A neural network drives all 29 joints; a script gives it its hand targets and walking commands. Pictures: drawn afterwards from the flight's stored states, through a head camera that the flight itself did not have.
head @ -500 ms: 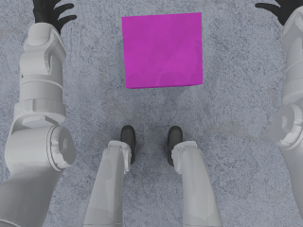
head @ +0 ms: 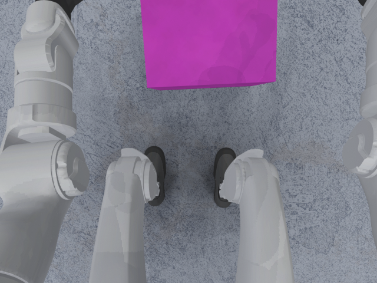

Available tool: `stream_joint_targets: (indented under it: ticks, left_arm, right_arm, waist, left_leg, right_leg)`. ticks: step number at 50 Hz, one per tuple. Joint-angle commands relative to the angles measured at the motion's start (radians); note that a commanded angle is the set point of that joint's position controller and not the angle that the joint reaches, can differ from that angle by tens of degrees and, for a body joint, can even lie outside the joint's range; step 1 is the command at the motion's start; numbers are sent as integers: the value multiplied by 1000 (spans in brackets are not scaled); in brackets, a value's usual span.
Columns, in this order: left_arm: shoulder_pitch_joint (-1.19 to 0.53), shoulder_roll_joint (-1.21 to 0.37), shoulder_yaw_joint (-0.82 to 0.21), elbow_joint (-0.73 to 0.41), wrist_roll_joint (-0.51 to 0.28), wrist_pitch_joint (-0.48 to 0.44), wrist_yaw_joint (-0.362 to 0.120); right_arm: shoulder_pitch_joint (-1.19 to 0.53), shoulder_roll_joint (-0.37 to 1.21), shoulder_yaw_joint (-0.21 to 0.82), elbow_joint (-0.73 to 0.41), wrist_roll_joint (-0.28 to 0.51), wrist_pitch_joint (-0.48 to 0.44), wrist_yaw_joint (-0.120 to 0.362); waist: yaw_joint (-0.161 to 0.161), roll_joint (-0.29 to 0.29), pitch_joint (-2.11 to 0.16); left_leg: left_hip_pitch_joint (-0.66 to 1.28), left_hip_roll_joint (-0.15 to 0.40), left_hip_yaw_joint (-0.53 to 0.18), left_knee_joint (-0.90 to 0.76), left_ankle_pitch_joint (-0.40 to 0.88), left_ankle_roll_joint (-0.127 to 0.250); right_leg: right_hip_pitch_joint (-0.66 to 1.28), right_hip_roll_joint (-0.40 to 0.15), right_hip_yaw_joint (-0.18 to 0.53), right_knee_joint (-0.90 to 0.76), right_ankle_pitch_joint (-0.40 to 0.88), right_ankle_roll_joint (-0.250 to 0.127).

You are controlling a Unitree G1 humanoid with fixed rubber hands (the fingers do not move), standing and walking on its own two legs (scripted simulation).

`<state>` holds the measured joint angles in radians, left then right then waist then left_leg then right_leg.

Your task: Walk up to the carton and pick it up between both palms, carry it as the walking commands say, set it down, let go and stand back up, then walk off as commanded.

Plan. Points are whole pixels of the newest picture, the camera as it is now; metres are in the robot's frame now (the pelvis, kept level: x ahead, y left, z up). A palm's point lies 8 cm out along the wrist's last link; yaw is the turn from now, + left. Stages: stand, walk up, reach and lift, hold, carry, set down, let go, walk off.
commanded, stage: reach and lift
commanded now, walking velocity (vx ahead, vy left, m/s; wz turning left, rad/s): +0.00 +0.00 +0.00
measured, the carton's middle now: (206, 36) +0.56 -0.05 -0.40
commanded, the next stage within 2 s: none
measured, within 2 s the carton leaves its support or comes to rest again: neither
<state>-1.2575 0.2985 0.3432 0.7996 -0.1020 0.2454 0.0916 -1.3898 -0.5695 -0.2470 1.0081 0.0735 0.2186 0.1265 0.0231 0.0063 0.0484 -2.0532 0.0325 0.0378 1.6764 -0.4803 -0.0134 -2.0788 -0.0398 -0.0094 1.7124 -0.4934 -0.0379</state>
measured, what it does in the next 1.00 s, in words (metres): lowers itself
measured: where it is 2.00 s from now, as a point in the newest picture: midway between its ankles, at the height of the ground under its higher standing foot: (189, 186)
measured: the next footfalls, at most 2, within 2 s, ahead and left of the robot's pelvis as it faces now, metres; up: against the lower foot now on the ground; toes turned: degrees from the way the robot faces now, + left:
none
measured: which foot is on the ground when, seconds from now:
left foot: down 0.00-1.00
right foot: down 0.00-1.00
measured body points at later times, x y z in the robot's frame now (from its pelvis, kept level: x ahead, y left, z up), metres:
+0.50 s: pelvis -0.02 +0.00 -0.11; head +0.36 -0.03 +0.13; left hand +0.56 +0.18 -0.28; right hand +0.56 -0.27 -0.27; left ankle +0.10 +0.13 -0.47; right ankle +0.09 -0.11 -0.47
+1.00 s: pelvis -0.02 +0.00 -0.15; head +0.37 -0.03 +0.07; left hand +0.56 +0.18 -0.33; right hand +0.55 -0.26 -0.33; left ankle +0.10 +0.13 -0.47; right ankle +0.09 -0.11 -0.47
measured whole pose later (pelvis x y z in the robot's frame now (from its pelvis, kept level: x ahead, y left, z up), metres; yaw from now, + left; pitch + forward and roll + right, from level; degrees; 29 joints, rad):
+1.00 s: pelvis -0.02 +0.00 -0.15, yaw +0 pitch +32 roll +3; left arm -1.53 0.40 0.14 1.14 -0.29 0.10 0.14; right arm -1.60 -0.60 0.00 1.21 0.27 0.11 0.01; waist -0.01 0.04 0.52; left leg -2.22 0.02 0.02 2.25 -0.59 -0.02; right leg -2.25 -0.06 0.00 2.29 -0.61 -0.06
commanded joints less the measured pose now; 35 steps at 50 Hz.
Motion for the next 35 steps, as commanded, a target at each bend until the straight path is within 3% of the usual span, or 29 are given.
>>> stream_joint_targets:
  ticks: [1,12,32,35]
  left_arm:
    - [-277,168,-10,-102,-24,-20,9]
    - [-373,186,-35,37,-44,-48,17]
    - [-488,233,-150,206,-142,-146,35]
    - [-512,247,-162,192,-157,-159,43]
  right_arm:
    - [-312,-196,2,-111,23,-17,-17]
    - [-381,-195,59,-8,57,-39,-49]
    - [-490,-196,195,121,176,-119,-98]
    - [-515,-207,201,104,188,-130,-111]
  waist:
    - [-10,-101,-1210]
    - [-1,-95,-1046]
    - [-17,-71,-854]
    - [-23,-60,-894]
  left_leg:
    - [517,-101,44,-16,283,-31]
    - [417,-76,33,144,198,-18]
    - [396,-59,2,418,228,-14]
    - [435,-59,3,445,256,-15]
  right_leg:
    - [713,64,15,-68,419,40]
    - [564,44,25,83,291,36]
    - [496,8,58,348,302,39]
    - [525,6,58,373,325,38]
